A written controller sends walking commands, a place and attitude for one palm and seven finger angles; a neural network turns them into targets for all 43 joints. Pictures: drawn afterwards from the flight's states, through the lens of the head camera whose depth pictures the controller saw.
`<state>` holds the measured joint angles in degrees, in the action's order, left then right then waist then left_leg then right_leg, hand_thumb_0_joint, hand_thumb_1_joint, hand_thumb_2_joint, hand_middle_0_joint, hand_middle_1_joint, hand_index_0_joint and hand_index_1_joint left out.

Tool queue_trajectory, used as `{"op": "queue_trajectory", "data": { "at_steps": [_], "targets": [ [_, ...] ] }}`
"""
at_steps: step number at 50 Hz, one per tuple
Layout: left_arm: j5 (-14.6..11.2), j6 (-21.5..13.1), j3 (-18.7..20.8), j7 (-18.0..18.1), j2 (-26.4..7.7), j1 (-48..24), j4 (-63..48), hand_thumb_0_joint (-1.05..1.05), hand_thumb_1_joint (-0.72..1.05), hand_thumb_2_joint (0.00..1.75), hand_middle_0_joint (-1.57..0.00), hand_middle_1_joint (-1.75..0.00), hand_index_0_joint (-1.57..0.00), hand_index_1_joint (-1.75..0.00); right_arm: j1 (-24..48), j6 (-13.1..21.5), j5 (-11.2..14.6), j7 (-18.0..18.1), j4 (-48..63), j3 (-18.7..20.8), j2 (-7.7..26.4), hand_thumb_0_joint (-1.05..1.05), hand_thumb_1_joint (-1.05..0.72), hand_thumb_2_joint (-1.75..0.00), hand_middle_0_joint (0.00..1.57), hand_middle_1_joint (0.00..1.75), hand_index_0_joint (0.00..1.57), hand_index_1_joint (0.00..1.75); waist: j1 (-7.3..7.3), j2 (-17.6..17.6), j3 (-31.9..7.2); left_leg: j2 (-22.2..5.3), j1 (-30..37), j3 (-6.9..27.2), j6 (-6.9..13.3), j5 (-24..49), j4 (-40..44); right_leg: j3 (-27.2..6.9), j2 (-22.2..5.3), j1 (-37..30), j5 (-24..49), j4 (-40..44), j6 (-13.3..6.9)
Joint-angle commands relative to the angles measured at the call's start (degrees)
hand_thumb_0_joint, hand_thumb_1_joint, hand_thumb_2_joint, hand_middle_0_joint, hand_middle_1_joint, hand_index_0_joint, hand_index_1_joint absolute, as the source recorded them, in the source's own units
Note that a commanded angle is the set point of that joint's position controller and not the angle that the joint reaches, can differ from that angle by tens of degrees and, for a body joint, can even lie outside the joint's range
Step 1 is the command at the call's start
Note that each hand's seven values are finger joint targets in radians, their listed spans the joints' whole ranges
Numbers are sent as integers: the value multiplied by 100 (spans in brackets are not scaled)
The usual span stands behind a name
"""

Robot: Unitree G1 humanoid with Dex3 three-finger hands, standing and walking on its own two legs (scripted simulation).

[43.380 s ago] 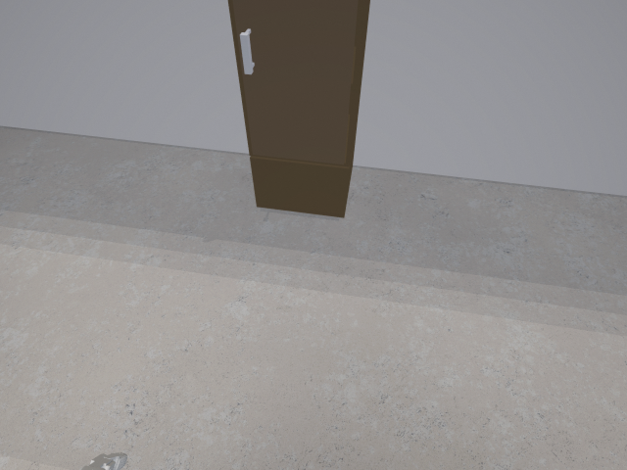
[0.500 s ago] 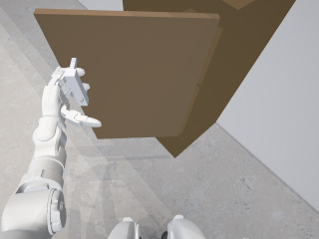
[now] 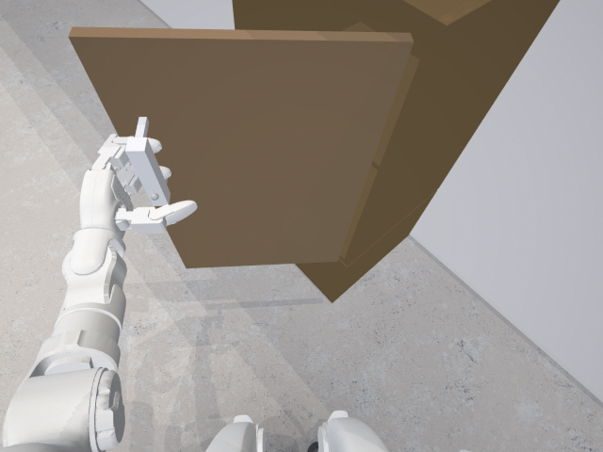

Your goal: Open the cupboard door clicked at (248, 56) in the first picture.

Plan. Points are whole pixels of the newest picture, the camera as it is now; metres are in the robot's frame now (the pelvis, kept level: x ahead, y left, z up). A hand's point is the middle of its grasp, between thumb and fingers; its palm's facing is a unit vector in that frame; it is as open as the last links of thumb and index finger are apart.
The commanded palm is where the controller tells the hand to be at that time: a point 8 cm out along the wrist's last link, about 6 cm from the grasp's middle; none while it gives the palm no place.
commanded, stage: close the thumb around the handle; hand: left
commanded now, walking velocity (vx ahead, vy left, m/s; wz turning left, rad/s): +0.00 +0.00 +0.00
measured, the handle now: (152, 163) +0.50 +0.20 +0.04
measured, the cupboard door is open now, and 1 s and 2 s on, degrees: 53 76 97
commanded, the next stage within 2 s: pull the door open along its arc in 0.36 s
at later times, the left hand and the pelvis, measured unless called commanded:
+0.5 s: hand (163, 196) +0.44 +0.18 +0.05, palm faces +0.05 -1.00 -0.01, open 6.1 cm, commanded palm +0.41 +0.22 +0.05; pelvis +0.00 +0.00 +0.00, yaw +0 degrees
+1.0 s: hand (195, 279) +0.32 +0.12 +0.05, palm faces +0.23 -0.97 +0.07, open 6.4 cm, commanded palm +0.27 +0.20 +0.05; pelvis +0.01 +0.00 +0.01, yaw -1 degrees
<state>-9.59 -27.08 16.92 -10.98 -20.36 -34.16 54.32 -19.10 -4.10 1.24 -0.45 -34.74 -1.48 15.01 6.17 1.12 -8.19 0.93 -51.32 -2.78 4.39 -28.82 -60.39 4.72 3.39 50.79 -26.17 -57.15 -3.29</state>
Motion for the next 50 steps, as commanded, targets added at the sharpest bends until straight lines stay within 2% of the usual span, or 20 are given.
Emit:
{"op": "queue_trajectory", "data": {
  "at_steps": [1,2,4,8,11,14,15,17,20,21,23,24,26,28,35,41,42,43,46,50],
  "targets": [
    [-92,-480,14,52,-963,-2207,-1294,0,51,73,-37,-131,-37,-131,-540,142,-2,44,394,382,923,0,-90,-90,20,30,20,30,82,247,-2307,-191,1721,665,-323,2601,621,-404,-65,-992,1994,532,158],
    [-50,-491,136,72,-1084,-2075,-1288,0,56,76,-38,-131,-38,-131,-550,139,-3,40,398,397,939,0,-90,-90,20,30,20,30,-17,356,-2375,-184,1740,654,-343,2670,630,-418,-66,-1029,2032,508,152],
    [-30,-484,-87,82,-848,-2235,-1243,0,68,80,-38,-133,-38,-133,-497,144,7,34,401,380,902,0,-90,-90,20,30,20,30,76,398,-2262,-184,1730,658,-345,2529,636,-408,-74,-896,1917,525,162],
    [28,-484,-50,139,-892,-2357,-1021,0,90,90,-40,-135,-40,-135,-518,134,-8,35,342,391,937,0,-90,-90,20,30,20,30,89,403,-2220,-194,1794,724,-372,2408,637,-365,-76,-675,1690,507,148],
    [19,-501,-3,164,-945,-2524,-1052,0,90,90,-40,-135,-40,-135,-553,133,-26,50,323,392,951,0,-90,-90,20,30,20,30,110,363,-2355,-187,1836,746,-357,2504,604,-363,-74,-707,1748,486,146],
    [-14,-507,-18,186,-875,-2401,-1222,0,90,90,-40,-135,-40,-135,-518,121,-16,37,364,399,925,0,-90,-90,20,30,20,30,32,555,-2526,-204,2043,751,-428,2825,622,-342,-79,-737,1878,465,145],
    [-11,-498,31,200,-903,-2266,-1206,0,90,90,-40,-135,-40,-135,-535,114,-22,30,372,398,920,0,-90,-90,20,30,20,30,-23,452,-2534,-199,2008,742,-424,2826,630,-342,-74,-832,1897,473,142],
    [12,-472,120,253,-1019,-2229,-1108,0,90,90,-40,-135,-40,-135,-544,97,-24,34,363,385,930,0,-90,-90,20,30,20,30,26,229,-2412,-184,1768,692,-365,2710,608,-379,-72,-923,1971,488,167],
    [50,-498,167,279,-1087,-2233,-1192,0,90,90,-40,-135,-40,-135,-511,89,-23,38,404,381,914,0,-90,-90,20,30,20,30,0,295,-2359,-172,1683,663,-361,2611,640,-400,-84,-1004,1981,491,162],
    [53,-517,279,280,-1220,-2118,-1245,0,90,90,-40,-135,-40,-135,-539,87,-34,37,426,383,924,0,-90,-90,20,30,20,30,-78,383,-2447,-157,1694,645,-357,2697,631,-416,-77,-1101,2042,474,144],
    [56,-554,179,262,-1120,-2121,-1393,0,90,90,-40,-135,-40,-135,-484,87,-24,36,448,380,900,0,-90,-90,20,30,20,30,-68,434,-2500,-171,1779,646,-383,2703,652,-419,-84,-1088,2024,485,153],
    [54,-551,-31,260,-891,-2351,-1357,0,90,90,-40,-135,-40,-135,-457,98,-18,31,432,361,863,0,-90,-90,20,30,20,30,36,543,-2410,-176,1809,648,-380,2598,648,-406,-81,-954,1938,503,156],
    [27,-552,49,276,-924,-1989,-1336,0,90,90,-40,-135,-40,-135,-500,110,-23,26,455,386,904,0,-90,-90,20,30,20,30,-36,345,-2394,-188,1817,680,-380,2666,667,-386,-62,-985,1923,509,140],
    [17,-550,26,275,-875,-1607,-1521,0,90,90,-40,-135,-40,-135,-447,109,-14,-7,521,392,898,0,-90,-90,20,30,20,30,-142,509,-2488,-192,1915,653,-405,2771,703,-386,-71,-1041,1985,507,137],
    [-231,-373,-217,238,-406,386,-2728,0,90,90,-40,-135,-40,-135,-212,165,92,-77,896,428,791,0,-90,-90,20,30,20,30,-379,89,-2346,-148,1690,451,-313,2885,901,-434,-75,-1841,2498,689,163],
    [-312,-244,-490,425,-77,2640,-4369,0,90,90,-40,-135,-40,-135,132,322,123,-104,1268,443,710,0,-90,-90,20,30,20,30,-592,288,-2036,-159,1821,406,-331,3242,1051,-398,-102,-2069,2721,720,159],
    [-705,-203,216,1267,240,2829,-4785,0,90,90,-40,-135,-40,-135,416,380,56,-95,1320,429,513,0,-90,-90,20,30,20,30,-1107,312,-1979,-145,1698,358,-447,3287,1140,-251,-119,-2088,2608,696,120],
    [-512,-118,-350,1688,735,3215,-4765,0,90,90,-40,-135,-40,-135,455,426,16,-138,1310,389,481,0,-90,-90,20,30,20,30,-867,222,-1742,-162,1764,398,-479,3217,1099,-210,-108,-1908,2521,671,147],
    [-53,-101,-342,2633,717,3768,-5072,0,90,90,-40,-135,-40,-135,590,450,-138,-205,1269,395,474,0,-90,-90,20,30,20,30,-892,-313,-1587,-117,1365,417,-454,2682,931,-245,-127,-1908,2419,543,138],
    [539,-19,-872,3604,1273,3621,-5418,0,90,90,-40,-135,-40,-135,798,425,-244,-220,1275,351,284,0,-90,-90,20,30,20,30,-834,-245,-1534,-24,1176,430,-448,2181,800,-363,-201,-1840,2201,490,141]
  ]
}}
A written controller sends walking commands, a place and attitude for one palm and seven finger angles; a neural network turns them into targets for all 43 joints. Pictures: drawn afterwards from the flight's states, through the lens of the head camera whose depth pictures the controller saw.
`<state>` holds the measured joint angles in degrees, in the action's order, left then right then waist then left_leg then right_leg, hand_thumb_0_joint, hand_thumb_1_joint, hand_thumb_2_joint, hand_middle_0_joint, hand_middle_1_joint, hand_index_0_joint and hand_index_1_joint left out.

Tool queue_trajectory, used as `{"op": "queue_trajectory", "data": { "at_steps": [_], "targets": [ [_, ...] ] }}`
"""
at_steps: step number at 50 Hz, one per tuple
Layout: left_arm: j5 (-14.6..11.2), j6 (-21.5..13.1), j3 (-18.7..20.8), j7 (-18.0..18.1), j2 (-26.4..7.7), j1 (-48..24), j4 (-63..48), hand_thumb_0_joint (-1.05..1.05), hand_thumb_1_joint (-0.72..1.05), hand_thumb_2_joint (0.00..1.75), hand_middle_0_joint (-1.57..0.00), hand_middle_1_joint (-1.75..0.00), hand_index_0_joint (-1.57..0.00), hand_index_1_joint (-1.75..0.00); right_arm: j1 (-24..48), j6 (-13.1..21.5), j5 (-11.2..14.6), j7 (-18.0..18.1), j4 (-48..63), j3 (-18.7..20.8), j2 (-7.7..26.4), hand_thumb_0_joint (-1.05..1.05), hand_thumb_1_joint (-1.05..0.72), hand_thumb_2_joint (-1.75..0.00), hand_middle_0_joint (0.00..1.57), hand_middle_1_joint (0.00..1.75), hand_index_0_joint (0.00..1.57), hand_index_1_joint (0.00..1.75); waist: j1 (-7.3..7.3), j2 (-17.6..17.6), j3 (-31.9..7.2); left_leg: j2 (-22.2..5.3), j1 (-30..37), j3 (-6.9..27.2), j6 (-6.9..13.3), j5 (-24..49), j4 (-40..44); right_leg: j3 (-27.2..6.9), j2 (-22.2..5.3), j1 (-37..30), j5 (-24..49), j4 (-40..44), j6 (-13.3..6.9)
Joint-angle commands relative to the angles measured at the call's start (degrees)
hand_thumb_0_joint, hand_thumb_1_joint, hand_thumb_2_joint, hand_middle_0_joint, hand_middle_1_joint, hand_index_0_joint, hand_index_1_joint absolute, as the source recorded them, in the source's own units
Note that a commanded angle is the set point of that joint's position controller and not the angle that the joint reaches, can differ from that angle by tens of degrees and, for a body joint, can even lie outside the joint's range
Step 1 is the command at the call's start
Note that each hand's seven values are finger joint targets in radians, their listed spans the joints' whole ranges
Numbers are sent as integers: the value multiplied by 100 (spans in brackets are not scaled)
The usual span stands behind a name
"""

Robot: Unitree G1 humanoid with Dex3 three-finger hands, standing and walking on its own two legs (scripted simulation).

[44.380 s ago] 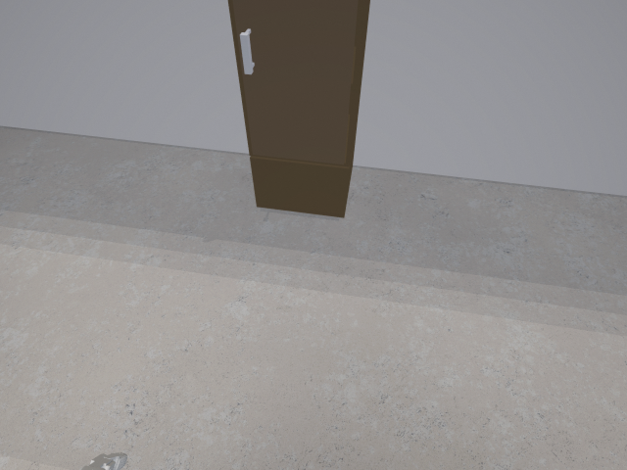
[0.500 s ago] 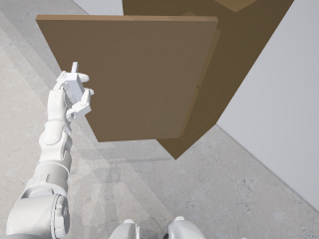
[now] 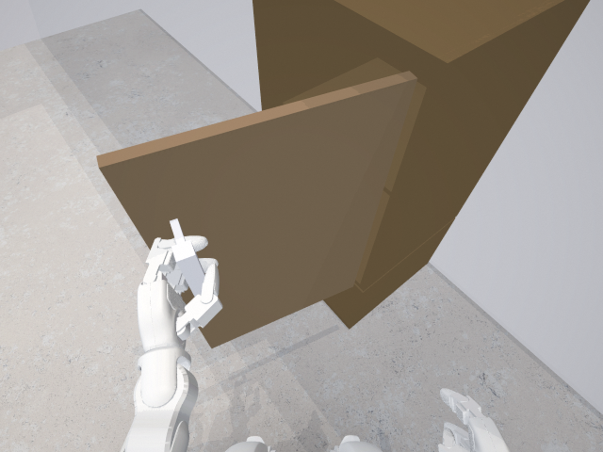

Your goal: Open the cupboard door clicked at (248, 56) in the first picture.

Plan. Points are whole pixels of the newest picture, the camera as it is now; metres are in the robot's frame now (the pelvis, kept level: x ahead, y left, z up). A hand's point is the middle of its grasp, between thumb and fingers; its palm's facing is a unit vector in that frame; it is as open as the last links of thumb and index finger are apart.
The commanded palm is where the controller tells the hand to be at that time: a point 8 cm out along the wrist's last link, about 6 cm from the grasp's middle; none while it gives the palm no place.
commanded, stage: pull the door open along its arc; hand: left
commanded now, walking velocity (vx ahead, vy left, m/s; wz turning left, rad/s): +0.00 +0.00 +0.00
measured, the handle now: (190, 261) +0.35 +0.16 +0.04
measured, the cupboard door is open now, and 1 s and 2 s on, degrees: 76 97 99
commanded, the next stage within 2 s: open thumb and fingers to let go in 0.50 s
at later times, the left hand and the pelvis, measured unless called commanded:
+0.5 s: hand (271, 356) +0.23 +0.05 +0.05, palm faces +0.38 -0.93 -0.01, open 6.2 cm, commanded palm +0.16 +0.08 +0.04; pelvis +0.01 -0.05 +0.00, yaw +4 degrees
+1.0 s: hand (278, 360) +0.23 +0.04 +0.04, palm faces +0.45 -0.90 -0.02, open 10.1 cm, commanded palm +0.18 +0.08 +0.04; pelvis -0.01 -0.08 -0.01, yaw +6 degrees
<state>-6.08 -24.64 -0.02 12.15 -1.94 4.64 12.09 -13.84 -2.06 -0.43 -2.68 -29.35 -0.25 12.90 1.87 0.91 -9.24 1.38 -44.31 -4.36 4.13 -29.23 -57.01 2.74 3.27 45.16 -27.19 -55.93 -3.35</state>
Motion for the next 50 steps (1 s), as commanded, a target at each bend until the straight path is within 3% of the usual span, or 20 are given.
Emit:
{"op": "queue_trajectory", "data": {
  "at_steps": [1,3,5,6,12,16,21,26,28,30,31,32,36,40,42,44,50],
  "targets": [
    [381,-211,688,1530,-499,-172,-1204,0,90,90,-40,-135,-40,-135,269,207,-110,10,719,218,471,0,-90,-90,20,30,20,30,-397,-293,-1420,-58,443,615,-405,2165,448,-198,-177,-1277,2273,390,134],
    [643,-31,323,1897,-128,-150,-1275,0,90,90,-40,-135,-40,-135,359,202,-134,12,744,182,388,0,-90,-90,20,30,20,30,-369,-185,-1523,-24,523,598,-400,2110,415,-183,-209,-1267,2237,411,132],
    [847,137,-22,1962,58,-60,-1410,0,90,90,-40,-135,-40,-135,370,201,-151,56,774,155,359,0,-90,-90,20,30,20,30,-298,-81,-1543,-14,651,578,-397,2096,438,-213,-223,-1334,2292,510,126],
    [920,207,-168,1943,129,66,-1453,0,90,90,-40,-135,-40,-135,308,201,-169,86,785,157,351,0,-90,-90,20,30,20,30,-241,-288,-1549,-26,658,602,-386,2126,461,-232,-223,-1438,2424,576,120],
    [911,368,-901,1719,658,975,-1976,0,90,90,-40,-135,-40,-135,506,314,-149,168,930,70,244,0,-90,-90,20,30,20,30,-131,-412,-1266,-18,606,580,-369,1864,499,-439,-398,-1815,2967,860,235],
    [1011,324,-1156,1665,769,1529,-2239,0,90,90,-40,-135,-40,-135,599,445,-176,181,993,28,198,0,-90,-90,20,30,20,30,-100,-514,-1148,14,390,627,-384,1651,422,-588,-497,-1913,3164,911,287],
    [1160,262,-1523,1601,1009,2028,-2468,0,90,90,-40,-135,-40,-135,704,618,-190,174,1032,19,159,0,-90,-90,20,30,20,30,-96,-366,-1142,64,180,640,-399,1389,277,-791,-604,-1846,3041,938,314],
    [1041,345,-1926,1519,1364,2571,-2651,0,90,90,-40,-135,-40,-135,801,763,-154,160,1122,16,174,0,-90,-90,20,30,20,30,-83,-633,-1121,106,9,688,-410,1111,183,-938,-697,-1885,2839,1083,375],
    [1035,363,-1697,1586,1153,2118,-2557,0,90,90,-40,-135,-40,-135,765,785,-169,192,1048,34,211,0,-90,-90,20,30,20,30,-5,-779,-992,111,-140,703,-413,971,98,-1077,-752,-1781,2736,1124,440],
    [1065,336,-1388,1718,836,1270,-2438,0,90,90,-40,-135,-40,-135,755,798,-193,226,946,34,240,0,-90,-90,20,30,20,30,67,-656,-818,120,-340,704,-403,762,-13,-1212,-797,-1529,2164,1175,449],
    [1096,323,-1351,1741,809,1170,-2391,0,83,87,-40,-134,-40,-134,768,811,-201,247,911,42,224,0,-90,-90,20,30,20,30,63,-663,-758,120,-401,715,-405,695,-75,-1337,-831,-1495,1948,1267,463],
    [1091,314,-1345,1756,823,1166,-2366,0,76,84,-39,-134,-39,-134,771,832,-209,249,916,56,222,0,-90,-90,20,30,20,30,35,-653,-942,130,-422,706,-403,669,-88,-1408,-867,-1598,1896,1286,481],
    [1028,328,-1281,1681,745,1250,-2294,0,48,72,-37,-130,-37,-130,702,846,-172,250,935,62,222,0,-90,-90,20,30,20,30,-16,-810,-1147,122,-505,723,-399,724,-55,-1591,-955,-1977,2244,1339,617],
    [1019,311,-1263,1604,686,1167,-2373,0,20,60,-35,-127,-35,-127,666,805,-156,232,914,70,244,0,-90,-90,20,30,20,30,-11,-592,-1151,111,-450,709,-387,804,1,-1551,-964,-2027,2409,1279,605],
    [974,291,-1211,1562,683,1141,-2311,0,6,54,-34,-126,-34,-126,653,789,-154,233,888,77,246,0,-90,-90,20,30,20,30,23,-807,-1109,99,-545,745,-388,753,-26,-1598,-984,-2059,2492,1279,706],
    [948,252,-1198,1543,657,1077,-2301,0,-8,48,-33,-124,-33,-124,676,788,-152,228,882,80,258,0,-90,-90,20,30,20,30,20,-811,-1034,98,-552,743,-383,690,-1,-1533,-958,-1968,2156,1293,606],
    [917,167,-1180,1546,628,951,-2399,0,-50,30,-30,-120,-30,-120,706,827,-145,222,876,103,271,0,-90,-90,20,30,20,30,9,-695,-1174,93,-535,749,-366,673,-61,-1581,-945,-1880,1831,1300,630]
  ]
}}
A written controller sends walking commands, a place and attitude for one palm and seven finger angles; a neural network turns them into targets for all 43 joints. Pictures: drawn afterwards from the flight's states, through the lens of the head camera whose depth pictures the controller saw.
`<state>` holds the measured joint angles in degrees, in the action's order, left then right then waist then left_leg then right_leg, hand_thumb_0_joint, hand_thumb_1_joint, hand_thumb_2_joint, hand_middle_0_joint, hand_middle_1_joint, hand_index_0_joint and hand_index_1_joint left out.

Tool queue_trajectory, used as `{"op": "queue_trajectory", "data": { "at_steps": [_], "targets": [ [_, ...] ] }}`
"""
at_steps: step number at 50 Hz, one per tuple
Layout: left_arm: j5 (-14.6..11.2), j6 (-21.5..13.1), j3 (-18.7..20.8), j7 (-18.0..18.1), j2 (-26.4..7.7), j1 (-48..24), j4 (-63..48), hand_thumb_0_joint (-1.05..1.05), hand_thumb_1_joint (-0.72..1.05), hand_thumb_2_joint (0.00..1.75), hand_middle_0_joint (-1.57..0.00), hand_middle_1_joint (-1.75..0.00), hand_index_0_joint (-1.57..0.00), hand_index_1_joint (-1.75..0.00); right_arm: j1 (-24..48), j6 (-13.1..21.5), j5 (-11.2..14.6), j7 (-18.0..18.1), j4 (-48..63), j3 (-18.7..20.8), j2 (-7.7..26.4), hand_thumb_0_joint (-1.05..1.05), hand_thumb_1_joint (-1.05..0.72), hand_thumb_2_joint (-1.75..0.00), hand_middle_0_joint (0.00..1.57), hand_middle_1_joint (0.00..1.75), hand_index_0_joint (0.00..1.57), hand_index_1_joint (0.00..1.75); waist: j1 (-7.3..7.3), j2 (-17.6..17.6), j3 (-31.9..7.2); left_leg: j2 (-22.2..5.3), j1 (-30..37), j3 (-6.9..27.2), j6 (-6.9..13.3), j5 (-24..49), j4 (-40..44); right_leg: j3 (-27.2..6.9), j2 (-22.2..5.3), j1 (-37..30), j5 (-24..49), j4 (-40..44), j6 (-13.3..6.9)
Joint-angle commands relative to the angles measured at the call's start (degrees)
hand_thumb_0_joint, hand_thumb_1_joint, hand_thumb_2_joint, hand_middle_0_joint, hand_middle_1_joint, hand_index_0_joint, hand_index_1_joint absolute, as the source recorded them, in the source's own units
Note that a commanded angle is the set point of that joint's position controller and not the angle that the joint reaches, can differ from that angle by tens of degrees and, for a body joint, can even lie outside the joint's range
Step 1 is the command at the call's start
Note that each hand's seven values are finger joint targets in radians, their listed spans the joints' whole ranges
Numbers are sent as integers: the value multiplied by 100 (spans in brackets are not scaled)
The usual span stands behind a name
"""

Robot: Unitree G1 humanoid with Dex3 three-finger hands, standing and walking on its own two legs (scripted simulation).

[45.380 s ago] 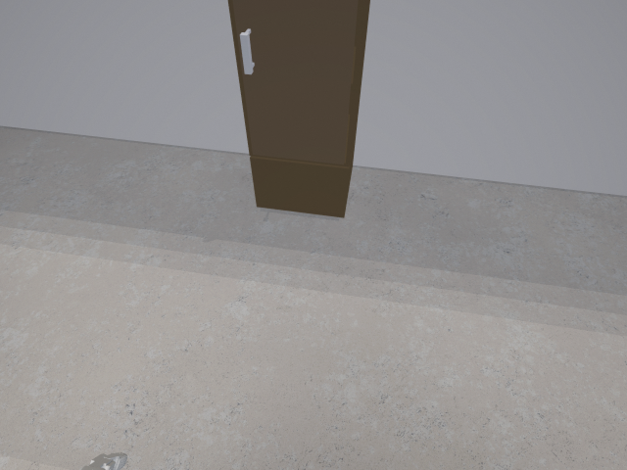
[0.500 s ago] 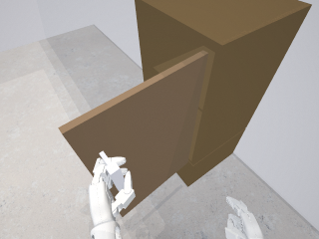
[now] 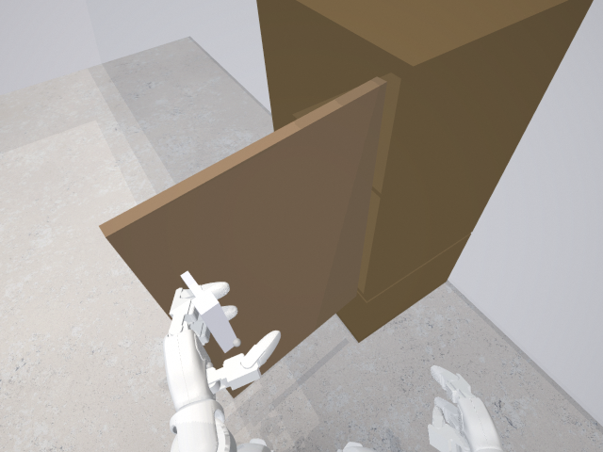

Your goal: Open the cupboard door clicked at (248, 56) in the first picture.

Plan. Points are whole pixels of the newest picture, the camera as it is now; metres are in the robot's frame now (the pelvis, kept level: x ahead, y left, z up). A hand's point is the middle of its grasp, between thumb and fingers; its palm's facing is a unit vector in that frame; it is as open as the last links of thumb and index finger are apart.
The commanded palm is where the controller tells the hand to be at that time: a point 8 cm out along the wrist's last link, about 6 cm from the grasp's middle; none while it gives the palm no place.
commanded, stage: open thumb and fingers to let go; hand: left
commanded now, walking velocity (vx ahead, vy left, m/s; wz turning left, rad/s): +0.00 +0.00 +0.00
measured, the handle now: (208, 311) +0.29 +0.13 +0.04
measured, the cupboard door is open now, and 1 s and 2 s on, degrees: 97 99 97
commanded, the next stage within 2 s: slide the hand sideways off the handle in 0.42 s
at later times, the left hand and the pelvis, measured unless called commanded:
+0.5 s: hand (234, 344) +0.25 +0.09 +0.05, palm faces +0.28 -0.96 -0.01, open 14.8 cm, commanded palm +0.21 +0.14 +0.05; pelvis +0.00 +0.02 +0.00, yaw -1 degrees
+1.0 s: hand (213, 384) +0.20 +0.11 +0.05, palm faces -0.14 -0.99 +0.03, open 16.1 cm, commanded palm +0.18 +0.17 +0.05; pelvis +0.00 +0.06 -0.01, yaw -3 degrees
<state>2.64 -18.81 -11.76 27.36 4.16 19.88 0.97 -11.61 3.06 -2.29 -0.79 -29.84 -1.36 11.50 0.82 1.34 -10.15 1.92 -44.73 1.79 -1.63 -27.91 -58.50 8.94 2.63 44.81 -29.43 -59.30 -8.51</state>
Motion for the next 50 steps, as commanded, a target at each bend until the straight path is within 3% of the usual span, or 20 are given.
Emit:
{"op": "queue_trajectory", "data": {
  "at_steps": [1,4,10,13,20,23,26,27,28,29,31,33,34,36,38,40,43,46,48,50],
  "targets": [
    [39,-387,4,23,1,-549,-1244,0,-50,30,-30,-120,-30,-120,475,311,38,36,928,207,414,0,-90,-90,20,30,20,30,114,-786,-1052,38,-556,152,208,531,71,-2229,-898,-1887,2148,1643,1170],
    [36,-387,-38,30,28,-717,-1254,0,-50,30,-28,-110,-28,-110,471,309,45,29,915,209,420,0,-90,-90,20,30,20,30,130,-692,-1018,44,-525,138,215,492,84,-2204,-891,-1796,1867,1668,1121],
    [83,-334,-101,68,75,-536,-1274,0,-50,30,-23,-80,-23,-80,420,328,47,38,961,213,432,0,-90,-90,20,30,20,30,99,-635,-1070,52,-379,119,222,615,159,-2030,-824,-1772,2035,1583,1049],
    [106,-317,-23,110,-1,-694,-1234,0,-50,30,-21,-65,-21,-65,455,325,32,56,951,212,424,0,-90,-90,20,30,20,30,104,-771,-981,48,-467,137,225,551,110,-2102,-834,-1735,1857,1627,1068],
    [152,-259,-139,167,187,-359,-1285,0,-50,30,-15,-30,-15,-30,407,345,32,35,1020,187,403,0,-90,-90,20,30,20,30,21,-547,-1090,70,-184,107,225,762,227,-1776,-699,-1657,2087,1447,946],
    [147,-218,-254,175,315,-432,-1254,0,-50,30,-15,-30,-15,-30,444,362,18,29,1061,168,411,0,-90,-90,20,30,20,30,58,-674,-909,61,-114,121,246,710,235,-1590,-623,-1383,1827,1420,921],
    [201,-196,-320,246,374,-523,-1321,0,-50,30,-15,-30,-15,-30,454,384,10,16,1085,156,421,0,-90,-90,20,30,20,30,28,-475,-968,56,53,137,259,779,276,-1416,-524,-1224,1649,1327,834],
    [597,-467,-1376,-780,-204,-751,-1476,0,-50,30,-15,-30,-15,-30,261,396,111,-85,991,119,691,0,-90,-90,20,30,20,30,552,-684,-532,19,-21,104,384,800,137,-1600,-575,-900,2157,1109,1096],
    [398,-703,-906,-1334,-560,-821,-1774,0,-50,30,-15,-30,-15,-30,233,363,139,-85,1065,194,592,0,-90,-90,20,30,20,30,341,-457,-891,7,-70,103,390,863,65,-1637,-605,-1152,2319,1003,1050],
    [295,-812,-945,-1753,-651,-783,-1960,0,-50,30,-15,-30,-15,-30,229,357,142,-80,1144,199,605,0,-90,-90,20,30,20,30,318,-231,-1153,0,4,97,393,959,48,-1633,-612,-1284,2500,912,973],
    [-22,-999,-930,-2463,-704,-552,-2211,0,-50,30,-15,-30,-15,-30,152,375,214,-85,1281,236,606,0,-90,-90,20,30,20,30,322,-153,-1331,-7,97,96,392,1152,-56,-1611,-582,-1284,2698,770,931],
    [-491,-946,-662,-2727,-637,-112,-2198,0,-50,30,-15,-30,-15,-30,116,370,293,-68,1463,230,579,0,-90,-90,20,30,20,30,232,-328,-1275,-10,27,101,363,992,-13,-1575,-545,-1336,2333,897,875],
    [-630,-873,-723,-2724,-465,-39,-2185,0,-50,30,-15,-30,-15,-30,160,366,317,-50,1576,222,584,0,-90,-90,20,30,20,30,229,-484,-1106,-6,-11,94,363,818,25,-1542,-520,-1208,1921,1003,874],
    [-749,-737,-423,-2514,-571,300,-2081,0,-50,30,-15,-30,-15,-30,166,349,337,-40,1667,216,613,0,-90,-90,20,30,20,30,101,-605,-901,-6,-107,95,350,682,81,-1459,-442,-1082,1370,1057,813],
    [-644,-651,-280,-2267,-678,398,-2087,0,-50,30,-15,-30,-15,-30,128,299,311,-54,1744,220,636,0,-90,-90,20,30,20,30,70,-608,-809,-6,-143,84,354,647,105,-1327,-376,-903,1147,963,766],
    [-431,-612,-407,-2100,-633,522,-2129,0,-50,30,-15,-30,-15,-30,73,251,288,-78,1823,229,643,0,-90,-90,20,30,20,30,89,-613,-800,-7,-69,89,372,679,128,-1172,-302,-720,1087,831,718],
    [-256,-617,-267,-1954,-827,777,-2297,0,-50,30,-15,-30,-15,-30,35,191,276,-111,1890,237,623,0,-90,-90,20,30,20,30,-20,-323,-910,-1,25,91,355,820,178,-1059,-237,-684,1251,636,647],
    [-256,-598,-195,-1939,-876,1157,-2347,0,-50,30,-15,-30,-15,-30,24,137,278,-120,1950,226,603,0,-90,-90,20,30,20,30,-79,-359,-855,-9,50,114,346,859,237,-996,-179,-695,1267,604,616],
    [-266,-610,-316,-1951,-801,1084,-2515,0,-50,30,-15,-30,-15,-30,36,113,286,-122,1999,209,600,0,-90,-90,20,30,20,30,-20,-200,-763,-21,103,122,342,780,252,-953,-162,-540,1160,583,615],
    [-311,-593,-295,-1936,-795,1248,-2504,0,-50,30,-15,-30,-15,-30,31,96,291,-107,2032,198,609,0,-90,-90,20,30,20,30,-2,-281,-623,-38,100,161,338,678,296,-890,-123,-440,998,595,610]
  ]
}}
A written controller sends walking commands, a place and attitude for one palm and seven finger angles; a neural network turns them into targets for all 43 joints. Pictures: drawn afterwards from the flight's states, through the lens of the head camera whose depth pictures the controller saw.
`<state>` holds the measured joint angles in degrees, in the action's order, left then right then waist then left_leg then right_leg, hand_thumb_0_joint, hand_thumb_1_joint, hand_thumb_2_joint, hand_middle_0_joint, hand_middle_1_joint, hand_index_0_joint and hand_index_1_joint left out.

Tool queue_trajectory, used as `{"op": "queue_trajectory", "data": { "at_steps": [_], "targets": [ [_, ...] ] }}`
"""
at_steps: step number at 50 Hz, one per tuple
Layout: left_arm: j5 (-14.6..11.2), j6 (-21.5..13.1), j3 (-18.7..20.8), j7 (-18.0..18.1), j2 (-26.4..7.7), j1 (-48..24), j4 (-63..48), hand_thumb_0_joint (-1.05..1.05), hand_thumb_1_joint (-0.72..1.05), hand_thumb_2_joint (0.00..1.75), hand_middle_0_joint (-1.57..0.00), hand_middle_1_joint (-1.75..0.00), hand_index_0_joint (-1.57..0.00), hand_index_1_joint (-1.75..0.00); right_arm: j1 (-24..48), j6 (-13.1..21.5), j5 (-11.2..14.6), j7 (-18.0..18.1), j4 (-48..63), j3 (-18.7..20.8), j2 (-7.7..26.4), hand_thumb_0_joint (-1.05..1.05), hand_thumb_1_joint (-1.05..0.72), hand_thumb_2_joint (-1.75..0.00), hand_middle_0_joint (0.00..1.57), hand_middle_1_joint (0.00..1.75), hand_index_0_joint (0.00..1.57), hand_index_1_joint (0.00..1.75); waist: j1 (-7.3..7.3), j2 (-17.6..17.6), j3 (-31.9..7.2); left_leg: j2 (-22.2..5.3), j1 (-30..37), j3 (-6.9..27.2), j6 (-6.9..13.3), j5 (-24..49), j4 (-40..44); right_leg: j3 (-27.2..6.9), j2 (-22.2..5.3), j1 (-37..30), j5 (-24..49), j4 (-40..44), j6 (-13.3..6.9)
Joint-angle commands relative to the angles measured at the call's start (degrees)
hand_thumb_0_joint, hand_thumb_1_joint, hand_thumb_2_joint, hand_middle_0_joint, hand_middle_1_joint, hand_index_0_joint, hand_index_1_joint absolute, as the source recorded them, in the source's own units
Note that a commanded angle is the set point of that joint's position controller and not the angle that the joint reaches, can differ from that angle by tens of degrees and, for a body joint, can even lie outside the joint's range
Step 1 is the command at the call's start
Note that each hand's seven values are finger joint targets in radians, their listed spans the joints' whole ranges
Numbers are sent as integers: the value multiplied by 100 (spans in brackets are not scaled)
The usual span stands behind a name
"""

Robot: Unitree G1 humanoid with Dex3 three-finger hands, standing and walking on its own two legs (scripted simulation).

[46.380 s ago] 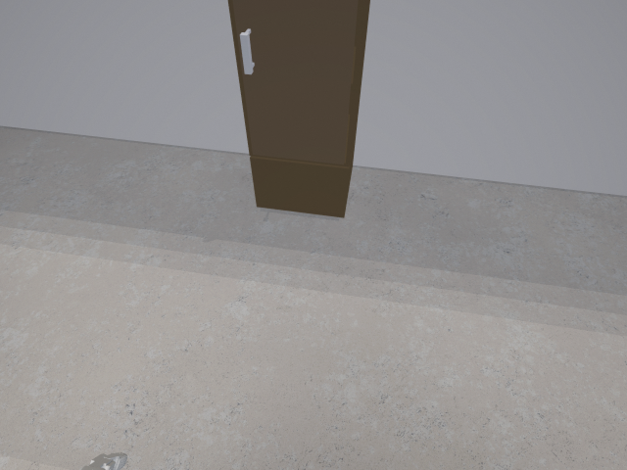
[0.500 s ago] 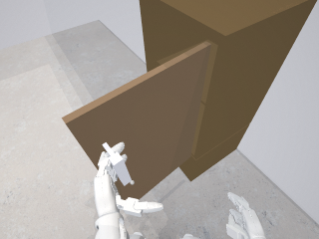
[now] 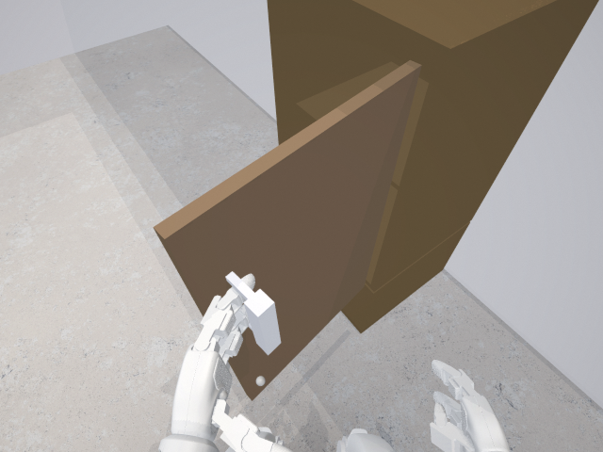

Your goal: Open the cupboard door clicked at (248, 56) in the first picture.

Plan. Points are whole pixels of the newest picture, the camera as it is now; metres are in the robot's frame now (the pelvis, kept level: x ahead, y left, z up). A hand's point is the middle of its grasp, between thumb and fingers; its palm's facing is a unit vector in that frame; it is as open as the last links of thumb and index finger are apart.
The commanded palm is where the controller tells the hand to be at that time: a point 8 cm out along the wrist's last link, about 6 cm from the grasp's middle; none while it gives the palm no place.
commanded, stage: slide the hand sideways off the handle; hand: left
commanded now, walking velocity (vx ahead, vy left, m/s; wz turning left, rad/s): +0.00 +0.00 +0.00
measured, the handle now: (252, 313) +0.28 +0.07 +0.06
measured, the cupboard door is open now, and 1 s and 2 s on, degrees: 99 97 97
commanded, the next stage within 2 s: draw the hand back to the body in 0.72 s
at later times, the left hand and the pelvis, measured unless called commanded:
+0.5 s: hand (220, 407) +0.17 +0.09 +0.07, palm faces -0.03 -1.00 +0.00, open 15.9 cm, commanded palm +0.13 +0.16 +0.06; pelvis +0.01 +0.00 -0.01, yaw +0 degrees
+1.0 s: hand (178, 415) +0.16 +0.13 +0.09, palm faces -0.01 -1.00 -0.06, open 16.3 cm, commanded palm +0.12 +0.20 +0.10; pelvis +0.00 -0.01 +0.00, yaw +1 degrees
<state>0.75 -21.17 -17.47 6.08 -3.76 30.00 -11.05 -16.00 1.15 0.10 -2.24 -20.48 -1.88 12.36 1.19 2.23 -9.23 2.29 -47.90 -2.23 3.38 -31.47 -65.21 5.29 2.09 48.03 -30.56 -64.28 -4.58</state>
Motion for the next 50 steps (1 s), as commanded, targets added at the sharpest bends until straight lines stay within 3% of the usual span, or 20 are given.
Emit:
{"op": "queue_trajectory", "data": {
  "at_steps": [1,7,16,19,24,27,30,34,36,40,42,43,44,46,50],
  "targets": [
    [-128,-372,280,192,0,199,-1384,0,-50,30,-15,-30,-15,-30,476,292,50,51,1100,255,527,0,-90,-90,20,30,20,30,-44,-384,-762,-84,436,592,-166,1085,968,-495,-58,-765,1137,1048,205],
    [-183,-422,299,125,-23,690,-1601,0,-50,30,-15,-30,-15,-30,435,306,50,50,1143,274,506,0,-90,-90,20,30,20,30,-86,-398,-886,-89,481,609,-190,1313,945,-443,-28,-803,1389,923,211],
    [-307,-538,639,-149,-300,1295,-1855,0,-50,30,-15,-30,-15,-30,484,298,65,120,1109,340,469,0,-90,-90,20,30,20,30,-150,-353,-871,-80,372,590,-203,1489,803,-470,-4,-805,1607,819,208],
    [-387,-566,626,-290,-301,1274,-1931,0,-50,30,-15,-30,-15,-30,510,312,78,147,1107,344,488,0,-90,-90,20,30,20,30,-94,-261,-826,-78,328,590,-199,1364,751,-463,-13,-659,1478,817,233],
    [-517,-525,951,-440,-478,1576,-1910,0,-50,30,-15,-30,-15,-30,500,307,94,219,1075,392,465,0,-90,-90,20,30,20,30,-163,-385,-955,-62,231,549,-193,1418,693,-526,-18,-857,1625,838,254],
    [-607,-511,1021,-560,-503,1755,-2005,0,-50,30,-15,-30,-15,-30,549,311,108,241,1054,405,427,0,-90,-90,20,30,20,30,-210,-269,-1049,-42,243,527,-194,1560,677,-563,-39,-1002,1849,839,262],
    [-710,-515,1211,-694,-578,1984,-1986,0,-50,30,-15,-30,-15,-30,621,281,126,280,1016,440,395,0,-90,-90,20,30,20,30,-222,-332,-949,-31,132,498,-193,1491,653,-650,-72,-1099,1941,921,304],
    [-863,-648,1486,-937,-756,1936,-1882,0,-50,30,-15,-30,-15,-30,700,281,141,352,887,473,398,0,-90,-90,20,30,20,30,-168,-441,-810,-45,-161,496,-192,1302,481,-866,-143,-1109,1884,997,364],
    [-961,-774,1191,-1130,-600,1584,-2047,0,-50,30,-15,-30,-15,-30,715,379,137,366,911,444,450,0,-90,-90,20,30,20,30,2,-411,-742,-49,-235,516,-153,1193,351,-931,-177,-939,1709,1034,391],
    [-1054,-872,1303,-1352,-789,1481,-1987,0,-50,30,-15,-30,-15,-30,654,479,148,399,874,473,539,0,-90,-90,20,30,20,30,16,-292,-823,-86,-293,521,-151,971,266,-935,-183,-708,1174,1042,374],
    [-1090,-786,1577,-1336,-1047,1358,-2116,0,-50,30,-15,-30,-15,-30,631,449,163,436,902,476,533,0,-90,-90,20,30,20,30,-48,-324,-971,-100,-306,490,-138,940,256,-1050,-208,-871,1043,1122,390],
    [-1110,-719,1787,-1285,-1244,1364,-2324,0,-50,30,-15,-30,-15,-30,618,414,190,463,953,477,540,0,-90,-90,20,30,20,30,-165,-138,-1146,-100,-190,475,-140,1014,354,-1071,-198,-1045,1029,1148,365],
    [-1130,-606,1804,-1245,-1224,1478,-2449,0,-50,30,-15,-30,-15,-30,595,385,214,478,1020,460,515,0,-90,-90,20,30,20,30,-211,23,-1179,-93,19,465,-135,1109,485,-999,-167,-1136,1119,1193,345],
    [-1191,-351,1899,-1159,-1198,1667,-2582,0,-50,30,-15,-30,-15,-30,566,316,271,493,1076,453,472,0,-90,-90,20,30,20,30,-263,13,-1284,-77,279,491,-123,1307,687,-935,-123,-1430,1417,1303,370],
    [-1343,17,2033,-1231,-1142,1709,-2365,0,-50,30,-15,-30,-15,-30,618,221,310,569,1064,414,466,0,-90,-90,20,30,20,30,-124,-469,-582,-100,267,490,-112,1070,879,-991,-185,-1503,1277,1735,507]
  ]
}}
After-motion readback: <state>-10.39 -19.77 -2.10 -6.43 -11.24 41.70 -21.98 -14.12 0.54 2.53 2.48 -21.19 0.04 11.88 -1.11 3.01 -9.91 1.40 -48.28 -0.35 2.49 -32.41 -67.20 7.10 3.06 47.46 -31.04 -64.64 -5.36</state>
